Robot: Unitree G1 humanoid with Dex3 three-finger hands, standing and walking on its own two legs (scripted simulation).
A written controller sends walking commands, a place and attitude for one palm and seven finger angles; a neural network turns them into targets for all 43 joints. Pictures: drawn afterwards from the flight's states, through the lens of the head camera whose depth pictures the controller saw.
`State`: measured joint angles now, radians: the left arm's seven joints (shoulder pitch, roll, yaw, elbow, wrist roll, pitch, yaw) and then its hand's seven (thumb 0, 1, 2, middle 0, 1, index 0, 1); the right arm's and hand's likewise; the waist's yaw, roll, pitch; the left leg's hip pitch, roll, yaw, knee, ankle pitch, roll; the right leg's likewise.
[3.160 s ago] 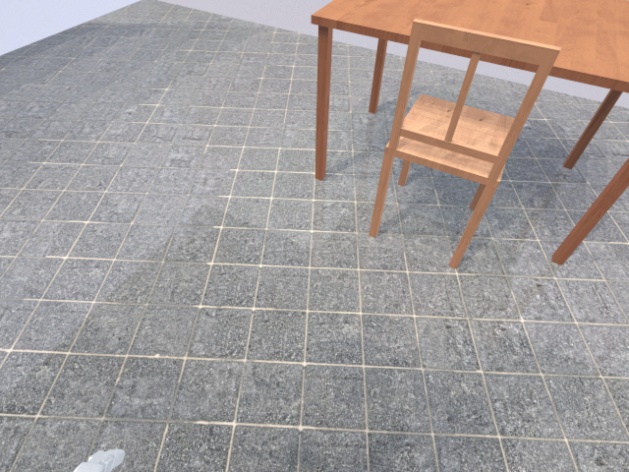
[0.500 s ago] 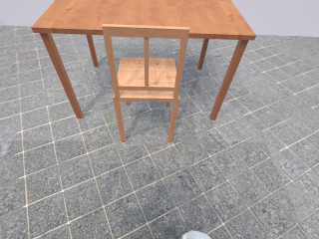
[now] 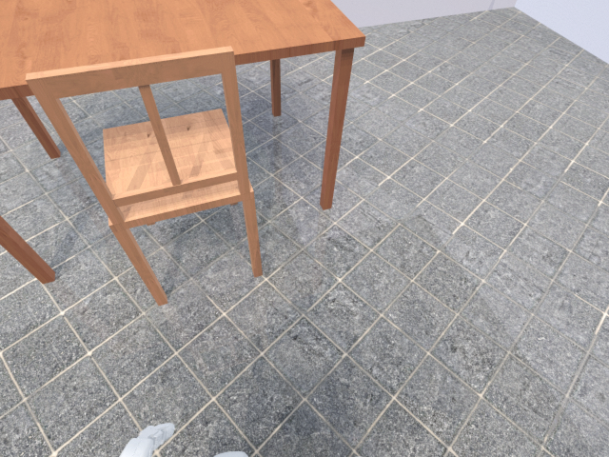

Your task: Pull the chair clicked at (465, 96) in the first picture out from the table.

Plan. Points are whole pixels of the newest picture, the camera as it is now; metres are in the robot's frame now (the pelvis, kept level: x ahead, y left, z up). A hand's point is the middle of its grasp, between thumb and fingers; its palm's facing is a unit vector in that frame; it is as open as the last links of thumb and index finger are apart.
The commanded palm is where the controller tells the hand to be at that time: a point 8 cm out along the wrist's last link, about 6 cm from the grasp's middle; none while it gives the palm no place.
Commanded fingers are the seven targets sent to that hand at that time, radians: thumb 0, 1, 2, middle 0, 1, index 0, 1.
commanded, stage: walk to a spot facing it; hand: left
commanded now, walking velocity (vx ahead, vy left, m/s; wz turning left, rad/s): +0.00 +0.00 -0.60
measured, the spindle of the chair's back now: (162, 139) +0.74 +0.35 -0.07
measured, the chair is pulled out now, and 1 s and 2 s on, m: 0.00 0.00 0.00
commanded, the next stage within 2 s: turn to face it in 1.46 s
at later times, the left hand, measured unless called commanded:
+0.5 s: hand (193, 445) +0.16 +0.17 -0.16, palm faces -0.30 -0.93 -0.22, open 7.4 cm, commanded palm none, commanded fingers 0.00 0.90 0.90 -0.20 -0.30 -0.20 -0.30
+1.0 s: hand (198, 433) +0.18 +0.17 -0.17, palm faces -0.48 -0.86 -0.19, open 7.4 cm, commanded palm none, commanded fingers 0.00 0.90 0.90 -0.20 -0.30 -0.20 -0.30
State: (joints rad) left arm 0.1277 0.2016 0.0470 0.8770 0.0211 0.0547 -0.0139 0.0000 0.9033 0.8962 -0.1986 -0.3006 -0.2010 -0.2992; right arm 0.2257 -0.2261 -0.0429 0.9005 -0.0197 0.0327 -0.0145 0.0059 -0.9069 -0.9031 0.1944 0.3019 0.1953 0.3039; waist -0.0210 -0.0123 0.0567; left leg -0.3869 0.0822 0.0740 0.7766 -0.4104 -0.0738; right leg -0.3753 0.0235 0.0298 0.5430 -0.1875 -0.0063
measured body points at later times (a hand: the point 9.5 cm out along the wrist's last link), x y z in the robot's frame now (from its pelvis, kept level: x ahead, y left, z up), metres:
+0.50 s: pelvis +0.01 +0.01 +0.00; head +0.04 -0.01 +0.44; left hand +0.18 +0.22 -0.14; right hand -0.05 -0.24 -0.16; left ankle +0.01 +0.12 -0.73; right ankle -0.02 -0.10 -0.73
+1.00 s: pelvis +0.02 +0.02 +0.00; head +0.04 +0.04 +0.45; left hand +0.20 +0.21 -0.15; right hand -0.03 -0.25 -0.11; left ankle +0.08 +0.11 -0.73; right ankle -0.03 -0.09 -0.71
